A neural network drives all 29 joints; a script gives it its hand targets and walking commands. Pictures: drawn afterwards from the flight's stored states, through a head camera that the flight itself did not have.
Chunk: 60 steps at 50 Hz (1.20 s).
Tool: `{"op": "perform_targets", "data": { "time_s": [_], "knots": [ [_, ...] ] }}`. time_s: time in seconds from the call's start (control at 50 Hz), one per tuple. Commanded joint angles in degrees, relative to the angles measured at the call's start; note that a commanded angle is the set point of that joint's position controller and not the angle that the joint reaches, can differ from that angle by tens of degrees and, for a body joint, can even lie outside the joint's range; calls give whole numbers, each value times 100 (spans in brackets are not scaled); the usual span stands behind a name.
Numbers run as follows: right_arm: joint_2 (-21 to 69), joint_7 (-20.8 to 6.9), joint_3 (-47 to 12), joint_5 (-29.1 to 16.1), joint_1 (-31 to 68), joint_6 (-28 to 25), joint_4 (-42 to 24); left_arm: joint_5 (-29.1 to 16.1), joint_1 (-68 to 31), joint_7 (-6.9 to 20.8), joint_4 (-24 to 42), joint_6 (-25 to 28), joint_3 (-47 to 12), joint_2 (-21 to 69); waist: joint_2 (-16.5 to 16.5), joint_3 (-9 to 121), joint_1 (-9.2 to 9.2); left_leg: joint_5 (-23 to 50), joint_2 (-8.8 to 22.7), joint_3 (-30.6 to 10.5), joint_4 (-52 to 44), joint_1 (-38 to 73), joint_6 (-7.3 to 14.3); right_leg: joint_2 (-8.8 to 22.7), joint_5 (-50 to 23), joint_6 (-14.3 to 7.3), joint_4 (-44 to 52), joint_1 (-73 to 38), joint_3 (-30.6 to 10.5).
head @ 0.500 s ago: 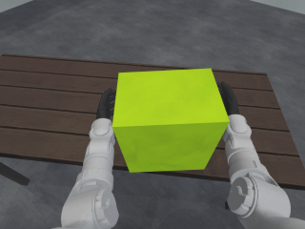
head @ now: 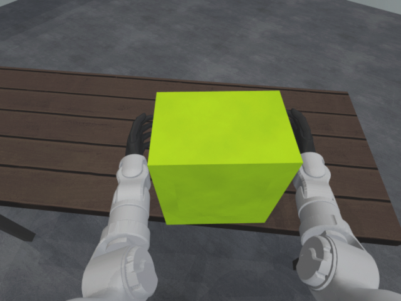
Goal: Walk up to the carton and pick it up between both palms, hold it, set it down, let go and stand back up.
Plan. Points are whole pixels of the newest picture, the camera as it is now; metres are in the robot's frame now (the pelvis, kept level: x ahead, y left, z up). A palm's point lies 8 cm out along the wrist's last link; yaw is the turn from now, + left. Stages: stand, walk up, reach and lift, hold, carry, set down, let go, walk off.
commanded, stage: set down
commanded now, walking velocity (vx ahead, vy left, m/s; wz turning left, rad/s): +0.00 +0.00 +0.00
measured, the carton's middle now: (216, 164) +0.40 -0.01 -0.01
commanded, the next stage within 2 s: none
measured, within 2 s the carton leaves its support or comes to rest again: neither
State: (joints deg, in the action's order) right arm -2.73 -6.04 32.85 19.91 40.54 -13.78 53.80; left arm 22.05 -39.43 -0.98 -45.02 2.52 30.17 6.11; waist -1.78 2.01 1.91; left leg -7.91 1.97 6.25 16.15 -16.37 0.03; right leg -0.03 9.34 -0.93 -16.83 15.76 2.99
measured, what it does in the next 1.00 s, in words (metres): stands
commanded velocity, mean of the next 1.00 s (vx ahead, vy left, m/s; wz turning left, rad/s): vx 0.00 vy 0.00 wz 0.00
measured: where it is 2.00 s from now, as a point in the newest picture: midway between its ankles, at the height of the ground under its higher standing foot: outside the picture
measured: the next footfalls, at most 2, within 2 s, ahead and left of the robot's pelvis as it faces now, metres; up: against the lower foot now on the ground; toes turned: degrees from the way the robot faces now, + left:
none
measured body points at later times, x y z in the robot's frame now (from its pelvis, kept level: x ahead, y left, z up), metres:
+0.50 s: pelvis +0.00 +0.00 -0.01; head +0.06 +0.01 +0.44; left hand +0.42 +0.17 +0.03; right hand +0.44 -0.18 +0.05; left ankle -0.01 +0.12 -0.75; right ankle -0.02 -0.10 -0.75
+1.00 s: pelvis -0.03 -0.02 -0.04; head +0.06 -0.01 +0.40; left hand +0.41 +0.23 +0.02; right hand +0.45 -0.24 +0.04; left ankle -0.01 +0.12 -0.75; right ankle -0.02 -0.10 -0.75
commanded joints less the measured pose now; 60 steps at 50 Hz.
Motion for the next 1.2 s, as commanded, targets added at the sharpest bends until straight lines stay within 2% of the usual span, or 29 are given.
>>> {"op": "perform_targets", "data": {
  "time_s": [0.0, 0.12, 0.26, 0.3, 0.36, 0.46, 0.56, 0.64, 0.72, 0.8, 0.88, 0.96, 1.08, 1.18],
  "knots": [
    [2265, -618, -1420, 237, 2041, 27, 160, 134, -1884, 255, -75, 105, -1151, 1885, -171, 1800, 180, 1180, -34, -28, 106, 839, 187, 18, -1366, 271, -53, -709, 87],
    [1996, -592, -1425, 167, 1953, 23, 195, 136, -1771, 198, -97, 146, -1075, 1651, -164, 1828, 221, 1292, -36, -23, 167, 800, 188, 9, -1456, 265, -103, -687, 51],
    [877, -292, -1283, -160, 1806, 29, 346, 4, -1713, -83, -199, 288, -785, 563, -165, 1812, 280, 1301, -55, 6, 224, 670, 198, -3, -1360, 273, -118, -610, -65],
    [177, -101, -1499, -585, 1865, 13, 546, -294, -1745, -310, -360, 376, -939, -57, -93, 2013, 313, 1383, -38, -4, 324, 571, 163, -55, -1364, 217, -154, -497, -146],
    [-459, 197, -2223, -1576, 2263, -46, 1081, -967, -2021, -660, -727, 538, -1471, -624, 87, 2429, 358, 1528, 14, -92, 605, 249, 92, -130, -1361, 60, -238, -111, -252],
    [-1187, 445, -3182, -2848, 2940, -263, 1862, -1911, -2442, -884, -1729, 1051, -2044, -1210, 156, 3431, 476, 1737, 84, -240, 1161, -209, -28, -185, -1408, -97, -567, 368, -305],
    [-1865, 630, -3752, -3632, 3386, -638, 2496, -2536, -2829, -756, -2612, 1735, -2235, -1839, 2, 4222, 466, 2171, 57, -259, 1636, -648, -191, -220, -2319, 38, -1129, 289, -273],
    [-2300, 644, -3989, -4040, 3588, -882, 2986, -2854, -3087, -603, -3006, 2047, -2435, -2169, 16, 4294, 363, 2296, 39, -269, 1832, -839, -342, -262, -2581, 136, -1394, 475, -200],
    [-2646, 530, -4144, -4355, 3754, -942, 3366, -3259, -3308, -432, -3332, 2138, -2843, -2351, 48, 4136, 200, 2090, 43, -301, 1928, -849, -417, -295, -2095, 147, -1404, 1079, -107],
    [-2848, 357, -4247, -4578, 3960, -890, 3448, -3759, -3642, -310, -3498, 2170, -3347, -2504, 39, 4124, 95, 1613, 49, -348, 2006, -953, -385, -286, -1230, 131, -1388, 1766, -17],
    [-2949, 174, -4401, -4798, 4125, -753, 3267, -4124, -3973, -252, -3465, 2140, -3688, -2726, 29, 4345, 110, 1131, 16, -349, 2029, -1293, -275, -220, -716, 148, -1483, 1971, -19],
    [-2990, 26, -4620, -5043, 4208, -595, 2939, -4285, -4166, -229, -3268, 2016, -3819, -2947, 0, 4642, 233, 836, -46, -316, 2013, -1732, -151, -143, -653, 201, -1632, 1751, -107],
    [-3167, 19, -4728, -5243, 4304, -315, 2099, -4190, -4210, -211, -2665, 1596, -3586, -3281, -240, 5160, 394, 862, -147, -224, 1895, -2160, -19, -102, -1431, 362, -1777, 769, -288],
    [-3387, 208, -4632, -5235, 4304, 55, 1718, -3930, -4026, -180, -2204, 995, -3234, -3419, -497, 5098, 357, 1081, -174, -226, 1642, -2019, 9, -157, -2229, 459, -1649, -44, -367]
  ]
}}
